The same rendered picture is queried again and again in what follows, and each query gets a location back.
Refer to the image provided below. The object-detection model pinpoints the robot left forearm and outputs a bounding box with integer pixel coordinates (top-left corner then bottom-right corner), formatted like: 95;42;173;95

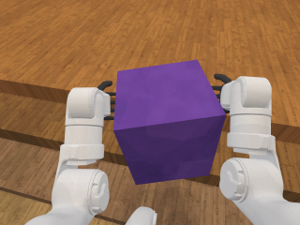
52;87;111;206

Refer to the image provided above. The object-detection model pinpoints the left robot upper arm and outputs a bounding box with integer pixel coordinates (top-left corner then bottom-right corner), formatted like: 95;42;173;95
24;169;110;225

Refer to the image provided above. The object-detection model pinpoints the carton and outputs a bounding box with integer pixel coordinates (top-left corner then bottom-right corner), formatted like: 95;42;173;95
113;59;226;185

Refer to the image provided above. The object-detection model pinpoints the left robot hand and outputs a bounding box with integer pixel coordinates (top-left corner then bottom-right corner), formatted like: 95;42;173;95
97;81;116;121

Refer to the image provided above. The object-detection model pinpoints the right robot upper arm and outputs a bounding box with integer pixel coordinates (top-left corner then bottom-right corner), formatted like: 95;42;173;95
219;157;300;225

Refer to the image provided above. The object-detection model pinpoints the robot right forearm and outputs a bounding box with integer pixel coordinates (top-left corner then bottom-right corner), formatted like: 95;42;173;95
220;76;284;189

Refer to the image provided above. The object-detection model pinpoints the left robot thigh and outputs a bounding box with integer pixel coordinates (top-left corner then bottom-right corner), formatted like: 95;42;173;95
125;206;158;225

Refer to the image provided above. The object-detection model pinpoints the right robot hand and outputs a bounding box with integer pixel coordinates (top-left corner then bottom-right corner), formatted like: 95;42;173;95
212;73;232;114

